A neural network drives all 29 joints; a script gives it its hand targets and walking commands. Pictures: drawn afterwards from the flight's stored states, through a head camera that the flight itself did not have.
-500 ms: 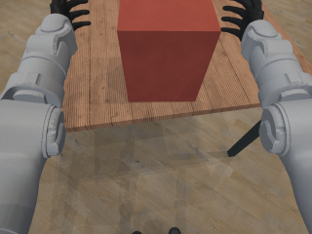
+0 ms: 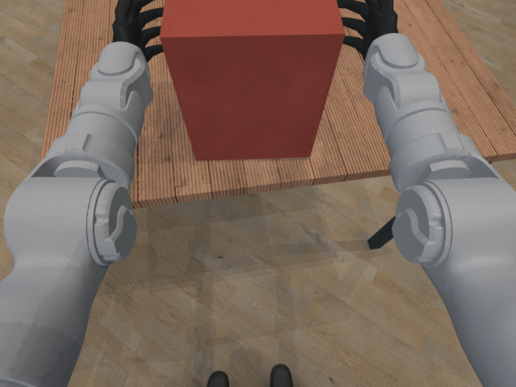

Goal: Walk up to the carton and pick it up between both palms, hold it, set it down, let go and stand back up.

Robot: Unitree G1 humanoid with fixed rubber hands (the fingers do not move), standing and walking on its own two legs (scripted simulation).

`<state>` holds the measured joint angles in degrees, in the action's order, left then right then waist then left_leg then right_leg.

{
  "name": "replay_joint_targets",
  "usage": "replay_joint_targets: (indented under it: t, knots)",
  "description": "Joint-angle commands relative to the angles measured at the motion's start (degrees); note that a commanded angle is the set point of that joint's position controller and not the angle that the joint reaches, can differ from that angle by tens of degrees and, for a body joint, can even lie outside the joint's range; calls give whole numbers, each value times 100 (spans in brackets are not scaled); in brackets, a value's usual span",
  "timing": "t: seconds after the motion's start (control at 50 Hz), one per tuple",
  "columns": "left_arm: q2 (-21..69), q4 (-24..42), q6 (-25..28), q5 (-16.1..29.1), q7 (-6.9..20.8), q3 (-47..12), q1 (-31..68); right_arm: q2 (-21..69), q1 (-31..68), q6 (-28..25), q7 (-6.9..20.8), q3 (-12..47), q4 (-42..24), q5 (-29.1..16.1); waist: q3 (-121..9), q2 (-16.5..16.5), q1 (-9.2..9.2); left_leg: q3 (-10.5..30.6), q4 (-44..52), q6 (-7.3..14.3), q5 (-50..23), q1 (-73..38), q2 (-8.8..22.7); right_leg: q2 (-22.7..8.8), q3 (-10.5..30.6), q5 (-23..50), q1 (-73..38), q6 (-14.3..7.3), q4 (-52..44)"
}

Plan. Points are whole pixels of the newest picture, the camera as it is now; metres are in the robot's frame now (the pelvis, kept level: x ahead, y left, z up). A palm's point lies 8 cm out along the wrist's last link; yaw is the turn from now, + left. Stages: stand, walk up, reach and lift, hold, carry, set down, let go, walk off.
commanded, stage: reach and lift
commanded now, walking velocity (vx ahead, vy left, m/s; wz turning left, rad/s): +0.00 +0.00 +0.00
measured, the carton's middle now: (250, 64) +0.60 +0.03 +0.08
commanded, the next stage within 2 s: none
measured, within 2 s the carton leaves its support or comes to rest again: leaves its support in 1.84 s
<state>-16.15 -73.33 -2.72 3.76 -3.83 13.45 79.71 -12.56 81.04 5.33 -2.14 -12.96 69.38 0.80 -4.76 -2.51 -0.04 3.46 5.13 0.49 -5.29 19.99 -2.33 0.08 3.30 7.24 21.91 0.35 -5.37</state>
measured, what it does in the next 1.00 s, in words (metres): stands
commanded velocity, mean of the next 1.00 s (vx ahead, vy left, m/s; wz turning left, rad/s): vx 0.00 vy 0.00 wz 0.00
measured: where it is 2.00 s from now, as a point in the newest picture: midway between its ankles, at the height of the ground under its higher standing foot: outside the picture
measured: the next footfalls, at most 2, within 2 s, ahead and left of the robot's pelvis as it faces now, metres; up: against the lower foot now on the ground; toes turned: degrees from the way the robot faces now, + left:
none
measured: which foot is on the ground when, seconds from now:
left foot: down 0.00-1.00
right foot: down 0.00-1.00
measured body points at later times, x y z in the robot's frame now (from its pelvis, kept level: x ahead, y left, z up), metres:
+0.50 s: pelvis +0.03 +0.02 +0.00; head +0.12 +0.04 +0.44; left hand +0.53 +0.19 +0.16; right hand +0.55 -0.12 +0.17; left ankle -0.01 +0.10 -0.75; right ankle +0.01 -0.12 -0.75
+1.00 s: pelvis +0.04 -0.01 +0.00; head +0.11 +0.01 +0.44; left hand +0.53 +0.19 +0.15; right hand +0.55 -0.12 +0.16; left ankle -0.01 +0.10 -0.75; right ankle +0.01 -0.12 -0.75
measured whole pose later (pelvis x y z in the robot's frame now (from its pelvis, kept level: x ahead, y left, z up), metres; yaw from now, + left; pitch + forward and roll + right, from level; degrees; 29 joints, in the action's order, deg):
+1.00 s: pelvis +0.04 -0.01 +0.00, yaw +4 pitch +28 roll +0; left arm -5.6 -65.3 2.9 -16.0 -4.1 28.8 66.7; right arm -0.3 63.6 -1.7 1.1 -39.4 56.5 24.6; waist -20.7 -2.6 -1.0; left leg 6.0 5.2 0.7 -3.6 25.9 -1.6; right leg 0.8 -1.0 4.1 26.5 -0.8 -5.5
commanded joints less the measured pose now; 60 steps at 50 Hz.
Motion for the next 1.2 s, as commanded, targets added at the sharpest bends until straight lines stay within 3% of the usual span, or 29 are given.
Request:
replay_joint_targets:
  t: [0.0, 0.04, 0.06, 0.12, 0.24, 0.26, 0.34, 0.36, 0.38, 0.44, 0.46, 0.58, 0.64, 0.66, 0.68, 0.76, 0.78, 0.8, 0.82, 0.84, 0.86, 0.92, 0.98, 1.02, 1.04, 1.06, 1.08, 1.1, 1.18]
  knots:
    - [-467, 1301, -3, -739, -146, 422, 2585, -152, 2541, -119, -41, -503, -832, 618, -4671, 37, 189, -560, -253, -487, -2427, -1029, 23, -245, -60, 1627, -3607, -7, 125]
    - [-25, 1397, 78, -962, -34, 555, 2744, 322, 2657, -157, 123, -862, -804, 852, -4446, 363, 238, -561, -111, -429, -2277, -871, -23, -307, -3, 1653, -3860, -54, 21]
    - [164, 1414, 65, -1074, 23, 734, 2809, 573, 2708, -160, 245, -925, -1136, 1027, -4761, 168, 365, -624, -162, -384, -2372, -728, -80, -253, -116, 1658, -3904, -16, 21]
    - [822, 1652, 169, -1602, 148, 875, 2516, 920, 2347, -358, 573, -1590, -1147, 1661, -4810, 142, 89, -567, -296, -476, -2816, -1048, -76, -82, -406, 1344, -3138, -29, -284]
    - [2590, 1567, -222, -2211, 396, 654, 1739, 2036, 1909, -255, 1246, -1873, -946, 2328, -4167, 615, 128, -484, -304, -507, -2983, -1494, -10, 50, -608, 679, -2153, -211, -859]
    - [2620, 1435, -314, -2302, 435, 813, 1547, 2164, 1851, -191, 1314, -1962, -1102, 2463, -4254, 504, 340, -522, -221, -481, -2829, -1214, 54, 3, -600, 445, -2112, -135, -928]
    - [3002, 1451, -195, -2444, 492, 864, 1304, 2744, 1466, -297, 1469, -2058, -757, 2638, -3721, 264, 348, -584, 195, -273, -2502, -593, 53, -8, -621, 627, -2271, -5, -849]
    - [2937, 1296, -148, -2473, 520, 928, 1108, 2942, 1418, -337, 1501, -1934, -818, 2637, -3750, 154, 516, -598, 143, -216, -2551, -412, 49, 7, -669, 643, -2226, 57, -784]
    - [3074, 1365, -180, -2502, 526, 806, 1235, 2874, 1295, -281, 1510, -1967, -569, 2701, -3586, 187, 353, -575, 202, -226, -2388, -455, 69, 7, -625, 585, -2081, -31, -802]
    - [3231, 1379, -57, -2472, 501, 763, 1054, 2883, 1287, -430, 1509, -1951, -764, 2734, -4155, 308, 533, -550, 148, -264, -2977, -533, 164, 32, -654, 508, -1635, 9, -900]
    - [3297, 1480, -92, -2398, 493, 618, 844, 2797, 984, -439, 1483, -1955, -784, 2751, -4058, 333, 308, -511, 62, -289, -3264, -691, 151, 48, -671, 686, -1575, -64, -961]
    - [3596, 917, 118, -2360, 642, 639, 765, 3281, 1091, -530, 1518, -1769, -552, 2793, -3792, -92, 369, -528, 112, -170, -2867, -218, 148, 96, -719, 502, -1818, 6, -928]
    - [3673, 871, 263, -2219, 700, 483, 804, 3361, 912, -564, 1460, -1624, -589, 2800, -4036, -182, 137, -541, 103, -165, -2961, 69, 122, 106, -745, 1167, -2104, 46, -671]
    - [3510, 515, 250, -2306, 747, 706, 913, 3004, 860, -509, 1449, -1968, -76, 2970, -3634, -138, -10, -536, 299, -223, -2495, 175, 167, 142, -768, 616, -1969, 38, -803]
    - [3836, 996, 324, -2148, 736, 305, 733, 3632, 674, -566, 1406, -1338, -591, 2634, -4219, 22, 195, -570, 114, -168, -3000, 15, 99, 120, -693, 1210, -2312, 12, -686]
    - [3728, 474, 429, -2163, 798, 442, 1249, 3473, 1118, -623, 1399, -1619, -364, 2784, -4248, -56, -29, -544, 287, -99, -2222, 661, 91, 62, -724, 992, -2565, 43, -524]
    - [3910, 863, 479, -2004, 773, 65, 1114, 3846, 849, -623, 1388, -1279, -720, 2554, -4675, 157, -11, -593, 184, -71, -2468, 681, 43, 53, -677, 1489, -2904, 33, -364]
    - [3639, 361, 436, -2187, 827, 517, 1144, 3554, 895, -551, 1370, -1569, -356, 2749, -4111, 7, -45, -609, 312, -60, -2011, 951, 22, 23, -682, 1405, -2968, 95, -383]
    - [3901, 794, 511, -2032, 826, 234, 1152, 4128, 899, -624, 1328, -1016, -746, 2447, -4738, -108, 122, -598, 249, 56, -2350, 1075, 10, -19, -659, 2083, -3374, 89, -108]
    - [3733, 490, 504, -2111, 837, 438, 1329, 3763, 1036, -581, 1354, -1445, -434, 2625, -4144, 107, -3, -536, 523, 9, -1861, 1365, 61, -59, -577, 1778, -3414, 93, -129]
    - [3766, 463, 505, -2166, 834, 541, 1148, 4042, 1130, -634, 1271, -1059, -772, 2508, -4426, 74, 255, -597, 475, 162, -2033, 1503, 17, -159, -496, 2239, -3671, 131, 12]
    - [3750, 690, 452, -2130, 762, 339, 1228, 4002, 918, -586, 1287, -1159, -631, 2488, -4498, 231, 131, -544, 411, 135, -2038, 1314, 44, -101, -568, 1886, -3516, 65, -3]
    - [3700, 256, 494, -2118, 845, 397, 1294, 3982, 1112, -617, 1253, -1114, -595, 2560, -4340, -121, -10, -547, 198, 130, -1939, 1465, -12, -63, -661, 2241, -3501, 136, 110]
    - [4016, 487, 536, -2010, 864, 314, 1176, 4416, 1061, -652, 1167, -727, -802, 2262, -4507, 24, 140, -509, 256, 153, -2125, 1456, 27, -111, -560, 2632, -3635, 77, 230]
    - [3862, 391, 546, -2117, 852, 398, 1289, 4136, 1001, -609, 1172, -997, -463, 2359, -4265, 46, -72, -521, 229, 108, -1824, 1382, 33, -41, -578, 2130, -3535, 63, 203]
    - [3876, 559, 577, -2007, 817, 244, 1362, 4241, 1126, -668, 1157, -756, -833, 2304, -4758, -38, 101, -509, 122, 151, -2047, 1206, 32, -53, -624, 2239, -3521, 36, 235]
    - [3854, 351, 536, -2049, 831, 329, 1491, 3928, 1202, -633, 1188, -1213, -535, 2530, -4362, 82, -130, -447, 141, 85, -1875, 1235, 68, 2, -679, 1724, -3022, 48, 161]
    - [3878, 335, 555, -2013, 864, 329, 1432, 4182, 1107, -639, 1188, -1043, -642, 2455, -4462, 133, 55, -484, 43, 99, -2025, 1238, 73, -37, -635, 1718, -2973, 40, 162]
    - [4036, 404, 501, -1993, 775, 216, 1384, 4229, 1192, -657, 1190, -850, -663, 2223, -4679, 238, 10, -464, -269, 30, -2439, 650, 96, -5, -680, 2059, -2735, -35, 244]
